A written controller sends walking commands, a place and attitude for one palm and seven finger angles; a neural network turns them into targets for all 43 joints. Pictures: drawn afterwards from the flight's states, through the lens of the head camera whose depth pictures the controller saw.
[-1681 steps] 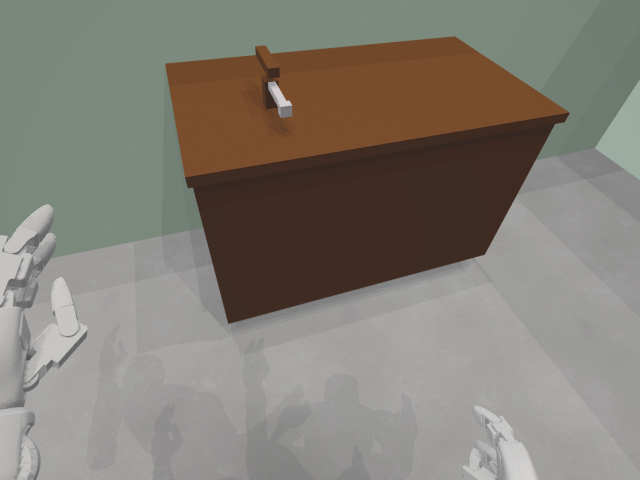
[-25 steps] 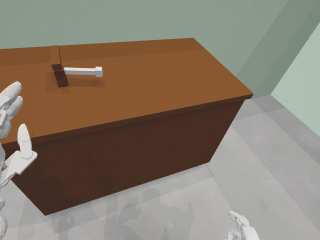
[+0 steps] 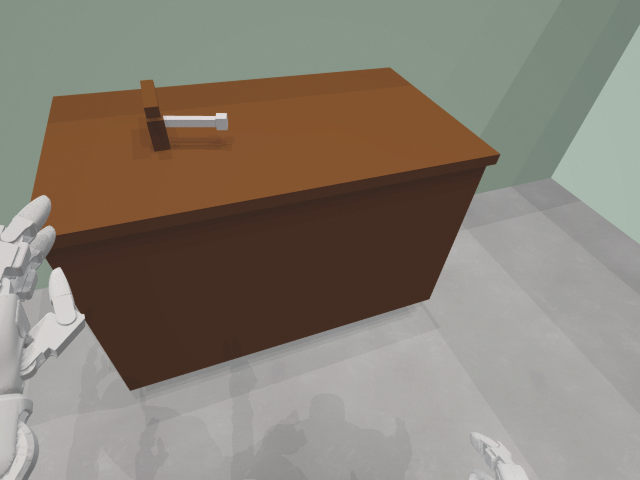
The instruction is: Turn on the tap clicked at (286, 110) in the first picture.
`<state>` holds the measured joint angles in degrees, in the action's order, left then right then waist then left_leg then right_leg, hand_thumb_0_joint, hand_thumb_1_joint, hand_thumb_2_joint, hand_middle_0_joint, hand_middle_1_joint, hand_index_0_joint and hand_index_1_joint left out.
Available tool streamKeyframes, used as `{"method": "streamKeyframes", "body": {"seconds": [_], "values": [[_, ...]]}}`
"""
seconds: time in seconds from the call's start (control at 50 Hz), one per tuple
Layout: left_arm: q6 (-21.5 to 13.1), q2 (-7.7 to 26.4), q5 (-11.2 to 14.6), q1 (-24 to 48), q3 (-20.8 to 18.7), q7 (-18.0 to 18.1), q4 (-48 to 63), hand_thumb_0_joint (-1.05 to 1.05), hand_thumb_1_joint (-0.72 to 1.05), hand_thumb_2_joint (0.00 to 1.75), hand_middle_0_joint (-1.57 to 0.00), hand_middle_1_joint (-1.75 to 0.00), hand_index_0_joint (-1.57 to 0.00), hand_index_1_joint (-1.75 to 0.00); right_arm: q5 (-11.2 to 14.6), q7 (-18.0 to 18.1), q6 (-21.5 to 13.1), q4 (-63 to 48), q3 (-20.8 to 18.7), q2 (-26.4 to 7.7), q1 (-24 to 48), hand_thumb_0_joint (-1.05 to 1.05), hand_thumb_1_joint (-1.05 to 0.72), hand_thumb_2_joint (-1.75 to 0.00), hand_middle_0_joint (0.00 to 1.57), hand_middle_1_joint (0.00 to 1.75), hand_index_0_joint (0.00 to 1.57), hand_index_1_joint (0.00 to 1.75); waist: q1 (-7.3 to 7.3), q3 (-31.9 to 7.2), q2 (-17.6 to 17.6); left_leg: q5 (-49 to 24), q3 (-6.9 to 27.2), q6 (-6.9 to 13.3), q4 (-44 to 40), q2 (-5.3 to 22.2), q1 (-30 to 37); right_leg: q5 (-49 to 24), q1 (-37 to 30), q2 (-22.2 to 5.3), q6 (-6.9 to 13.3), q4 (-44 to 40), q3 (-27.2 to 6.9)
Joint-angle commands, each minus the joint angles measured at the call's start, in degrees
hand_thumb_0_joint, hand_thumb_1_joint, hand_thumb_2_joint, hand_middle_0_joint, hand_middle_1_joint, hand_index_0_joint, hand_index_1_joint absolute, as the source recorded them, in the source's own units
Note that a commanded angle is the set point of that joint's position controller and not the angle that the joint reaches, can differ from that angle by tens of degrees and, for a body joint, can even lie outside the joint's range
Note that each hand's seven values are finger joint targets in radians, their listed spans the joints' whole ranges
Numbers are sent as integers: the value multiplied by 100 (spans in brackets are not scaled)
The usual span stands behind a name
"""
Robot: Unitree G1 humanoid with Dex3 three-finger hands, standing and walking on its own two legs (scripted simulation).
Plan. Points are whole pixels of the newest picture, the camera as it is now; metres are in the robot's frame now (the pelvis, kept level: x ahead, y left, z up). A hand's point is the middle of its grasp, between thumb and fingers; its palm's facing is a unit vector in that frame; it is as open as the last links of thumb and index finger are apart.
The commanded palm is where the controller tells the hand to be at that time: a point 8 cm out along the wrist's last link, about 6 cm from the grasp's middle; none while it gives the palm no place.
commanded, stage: stop stepping back and stand still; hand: left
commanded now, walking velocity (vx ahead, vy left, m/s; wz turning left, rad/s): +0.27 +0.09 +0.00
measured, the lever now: (221, 121) +0.83 +0.28 +0.04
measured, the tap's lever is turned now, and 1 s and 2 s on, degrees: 75 75 75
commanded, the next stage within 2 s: stand and check the lever's angle in 1.78 s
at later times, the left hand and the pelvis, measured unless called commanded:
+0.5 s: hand (108, 355) +0.18 +0.21 +0.17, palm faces +0.39 -0.85 -0.34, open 7.4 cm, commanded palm +0.13 +0.25 +0.20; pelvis -0.02 -0.03 +0.01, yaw +2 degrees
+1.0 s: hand (98, 293) +0.24 +0.24 +0.17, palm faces +0.42 -0.83 -0.37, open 7.4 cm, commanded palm +0.18 +0.27 +0.20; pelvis +0.03 -0.01 +0.02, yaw +2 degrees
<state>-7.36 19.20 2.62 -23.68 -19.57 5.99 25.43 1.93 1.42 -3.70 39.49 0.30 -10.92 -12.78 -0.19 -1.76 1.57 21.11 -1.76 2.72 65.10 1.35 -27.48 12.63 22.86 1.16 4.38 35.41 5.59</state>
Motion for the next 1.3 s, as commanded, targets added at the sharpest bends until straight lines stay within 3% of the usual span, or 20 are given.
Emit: {"method": "streamKeyframes", "body": {"seconds": [0.0, 0.02, 0.04, 0.06, 0.08, 0.14, 0.28, 0.32, 0.34, 0.36, 0.38, 0.46, 0.5, 0.52, 0.56, 0.64, 0.68, 0.7, 0.88, 1.28], "values": [[-413, 1356, 4, 566, -539, 261, 2240, 0, 90, 90, -20, -30, -20, -30, -82, 246, -608, -1112, -135, -641, 622, 0, -90, -90, 20, 30, 20, 30, 141, -432, -41, 655, -201, 203, -3151, -52, 1824, 2827, 888, -1149, 246, -1333, -1193], [-419, 1397, 7, 519, -611, 320, 2379, 0, 90, 90, -20, -30, -20, -30, -125, 287, -672, -1167, -141, -743, 551, 0, -90, -90, 20, 30, 20, 30, 180, -515, -775, 1015, 134, 288, -4128, 5, 1932, 2652, 683, -748, 94, -298, -922], [-474, 1350, 15, 617, -680, 387, 2555, 0, 90, 90, -20, -30, -20, -30, -170, 291, -731, -1273, -185, -927, 517, 0, -90, -90, 20, 30, 20, 30, 235, -426, -2605, 2318, 2216, 711, -5325, 1042, 1848, 2085, 1108, 180, -300, 1925, -192], [-532, 1651, -95, 721, -883, 466, 2547, 0, 90, 90, -20, -30, -20, -30, -128, 298, -810, -1417, -199, -787, 545, 0, -90, -90, 20, 30, 20, 30, 201, -129, -2883, 2188, 3280, 1084, -5752, 1863, 1355, 1691, 1688, 157, -396, 3556, -557], [-579, 1631, -180, 753, -1033, 436, 2417, 0, 90, 90, -20, -30, -20, -30, -109, 234, -869, -1328, -269, -735, 603, 0, -90, -90, 20, 30, 20, 30, 64, -215, -1845, 787, 2775, 1216, -5486, 1761, 1156, 1198, 1650, 1, -386, 4197, -915], [-468, 1320, -24, 35, -890, 359, 1451, 0, 90, 90, -20, -30, -20, -30, 1, 126, -766, -1053, -218, -653, 436, 0, -90, -90, 20, 30, 20, 30, 190, 423, -965, 708, 2421, 1059, -5156, 1532, 1455, 800, 2321, -446, -430, 3413, -888], [-351, 748, 69, -107, -369, 270, 811, 0, 90, 90, -20, -30, -20, -30, -49, 304, -606, -1276, -230, -860, 512, 0, -90, -90, 20, 30, 20, 30, 53, 71, -1191, 1334, 1002, 460, -4484, 783, 403, 835, -1303, 111, -404, -756, 354], [-374, 831, -33, 21, -325, 271, 852, 0, 90, 90, -20, -30, -20, -30, -99, 294, -577, -1177, -266, -800, 499, 0, -90, -90, 20, 30, 20, 30, -56, -154, 154, 788, 366, 240, -2366, 248, -465, 659, -2432, -526, -45, -1507, -675], [-383, 1057, -58, 175, -402, 250, 1016, 0, 90, 90, -20, -30, -20, -30, -72, 260, -537, -1173, -334, -772, 514, 0, -90, -90, 20, 30, 20, 30, -40, -287, 1469, 621, 136, 38, -801, -162, -1183, 882, -2669, -1724, 470, -2131, -2707], [-431, 1227, 0, 627, -519, 260, 1293, 0, 90, 90, -20, -30, -20, -30, -64, 257, -573, -1221, -328, -814, 633, 0, -90, -90, 20, 30, 20, 30, 6, -105, 1157, 518, 349, -91, 57, -183, -1365, -35, -2424, -2274, 612, -2237, -3227], [-575, 1356, -3, 1035, -576, 266, 1823, 0, 90, 90, -20, -30, -20, -30, -65, 226, -636, -1133, -355, -777, 618, 0, -90, -90, 20, 30, 20, 30, 68, -474, 758, 317, 609, -123, 217, 55, -970, 442, -2090, -2314, 718, -2171, -2898], [-567, 1594, 18, 619, -914, 333, 2223, 0, 90, 90, -20, -30, -20, -30, -98, 245, -519, -1116, -351, -714, 744, 0, -90, -90, 20, 30, 20, 30, 172, -83, 471, -150, 526, -10, -1982, 426, 1156, 1239, -72, -1834, 424, -1767, -1534], [-570, 1347, 53, 326, -774, 415, 2138, 0, 90, 90, -20, -30, -20, -30, -138, 316, -484, -1133, -307, -661, 827, 0, -90, -90, 20, 30, 20, 30, 178, 43, -157, -290, 107, -35, -3194, 104, 2001, 1767, 237, -1361, 170, -1383, -988], [-584, 1246, 87, 231, -746, 445, 2007, 0, 90, 90, -20, -30, -20, -30, -161, 344, -490, -1152, -331, -745, 817, 0, -90, -90, 20, 30, 20, 30, 174, 139, -853, 45, 341, 14, -3727, 111, 2021, 1874, 267, -1055, 40, -936, -873], [-593, 1003, 99, 87, -664, 489, 1693, 0, 90, 90, -20, -30, -20, -30, -127, 362, -547, -1284, -347, -912, 777, 0, -90, -90, 20, 30, 20, 30, 119, 430, -2355, 1520, 2426, 562, -5271, 1226, 1297, 1523, 250, -86, -426, 495, -263], [-545, 1086, 22, -211, -874, 393, 837, 0, 90, 90, -20, -30, -20, -30, -36, 293, -617, -1154, -298, -718, 626, 0, -90, -90, 20, 30, 20, 30, -27, -3, -343, -680, 970, 163, -3747, 471, 784, -219, -1426, -320, -422, -1336, -671], [-508, 916, 81, -244, -572, 280, 865, 0, 90, 90, -20, -30, -20, -30, -14, 203, -578, -1217, -329, -666, 695, 0, -90, -90, 20, 30, 20, 30, 116, -125, 892, -641, 336, -164, -2548, -80, 493, -981, -1628, -1353, 17, -1836, -2136], [-475, 851, 123, -272, -519, 262, 894, 0, 90, 90, -20, -30, -20, -30, 4, 174, -570, -1233, -382, -691, 652, 0, -90, -90, 20, 30, 20, 30, 110, -64, 1114, -397, 362, -218, -2306, -60, 536, -679, -1435, -1608, 180, -2013, -2225], [-498, 1212, 27, 259, -655, 427, 1859, 0, 90, 90, -20, -30, -20, -30, -104, 275, -509, -1327, -262, -750, 850, 0, -90, -90, 20, 30, 20, 30, 14, -664, -776, -3832, 615, -37, -3747, 467, 2445, -2201, -1558, -497, -363, -923, -657], [-434, 1034, 115, 106, -484, 357, 1418, 0, 90, 90, -20, -30, -20, -30, -121, 298, -308, -1445, -204, -743, 945, 0, -90, -90, 20, 30, 20, 30, -14, -347, -675, -2174, 567, -198, -4456, 356, 1862, -1228, -1685, -414, -385, -1518, -681]]}}
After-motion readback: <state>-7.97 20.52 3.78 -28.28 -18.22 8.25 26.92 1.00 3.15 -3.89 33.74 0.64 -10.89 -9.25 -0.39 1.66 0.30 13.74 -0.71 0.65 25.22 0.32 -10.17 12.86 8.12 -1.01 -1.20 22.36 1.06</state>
